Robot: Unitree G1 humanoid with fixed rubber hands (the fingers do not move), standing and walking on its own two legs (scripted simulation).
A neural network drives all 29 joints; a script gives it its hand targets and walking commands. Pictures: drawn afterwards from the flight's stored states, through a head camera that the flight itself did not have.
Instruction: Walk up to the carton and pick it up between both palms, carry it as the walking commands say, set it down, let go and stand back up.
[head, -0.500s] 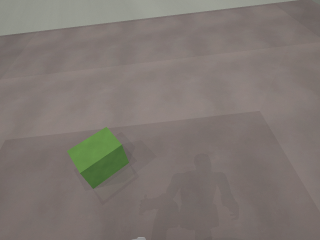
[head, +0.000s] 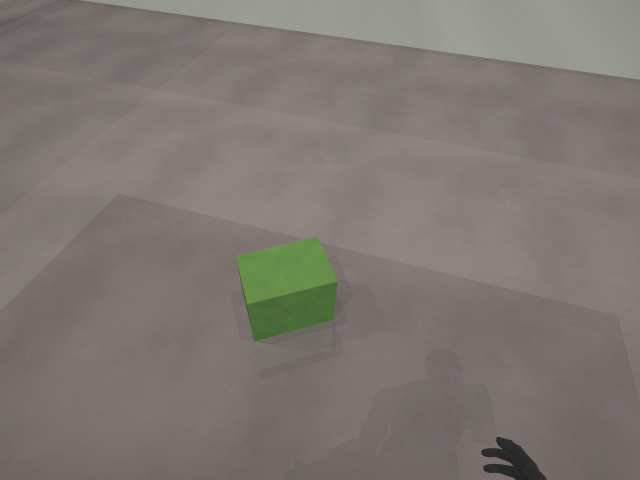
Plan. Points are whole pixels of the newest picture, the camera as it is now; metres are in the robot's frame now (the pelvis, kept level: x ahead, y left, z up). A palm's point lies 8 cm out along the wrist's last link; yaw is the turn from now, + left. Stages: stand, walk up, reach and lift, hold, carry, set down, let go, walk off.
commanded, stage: walk up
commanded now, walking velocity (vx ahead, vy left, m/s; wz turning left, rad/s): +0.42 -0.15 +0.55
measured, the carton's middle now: (286, 288) +0.84 +0.14 -0.65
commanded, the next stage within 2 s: none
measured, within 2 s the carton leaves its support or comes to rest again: neither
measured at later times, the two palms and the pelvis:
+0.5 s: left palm (178, 376) +0.30 +0.25 -0.13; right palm (514, 382) +0.32 -0.28 -0.14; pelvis +0.25 -0.03 -0.01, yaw +11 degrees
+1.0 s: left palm (178, 285) +0.47 +0.29 -0.12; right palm (443, 265) +0.53 -0.20 -0.10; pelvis +0.44 +0.03 +0.02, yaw +14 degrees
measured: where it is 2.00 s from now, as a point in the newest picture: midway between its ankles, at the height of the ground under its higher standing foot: (305, 438)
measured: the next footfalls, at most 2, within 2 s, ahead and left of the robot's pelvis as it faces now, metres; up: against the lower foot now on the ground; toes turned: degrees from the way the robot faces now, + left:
right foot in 0.36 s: +0.39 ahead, -0.13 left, +0.00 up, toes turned +1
left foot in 0.72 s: +0.45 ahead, +0.12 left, +0.00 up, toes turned +21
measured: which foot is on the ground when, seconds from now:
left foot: down 0.00-0.36, up 0.38-0.70, down 0.72-1.00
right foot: up 0.00-0.34, down 0.36-0.74, up 0.76-1.00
